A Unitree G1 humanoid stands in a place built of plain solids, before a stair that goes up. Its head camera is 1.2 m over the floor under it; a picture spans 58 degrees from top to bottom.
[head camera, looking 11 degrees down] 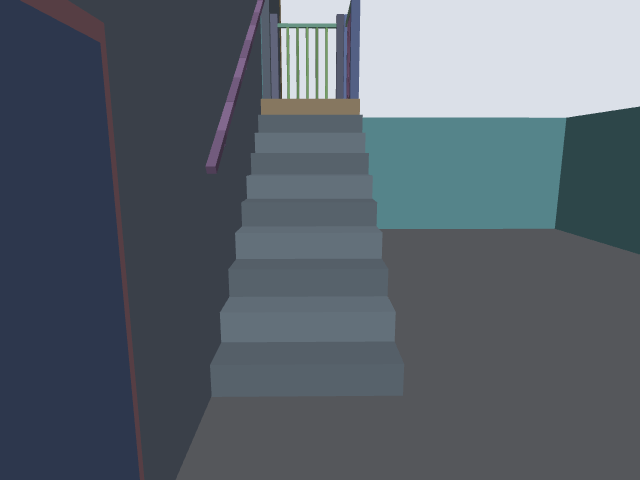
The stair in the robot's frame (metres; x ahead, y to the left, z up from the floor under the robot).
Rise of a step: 0.17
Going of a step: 0.27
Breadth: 0.98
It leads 1 degrees to the left of straight ahead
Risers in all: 10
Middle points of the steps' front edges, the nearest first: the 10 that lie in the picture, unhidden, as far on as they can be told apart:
2.01 0.06 0.18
2.28 0.07 0.35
2.55 0.07 0.53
2.82 0.07 0.70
3.09 0.08 0.88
3.36 0.08 1.05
3.63 0.08 1.23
3.90 0.09 1.40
4.17 0.09 1.58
4.43 0.09 1.75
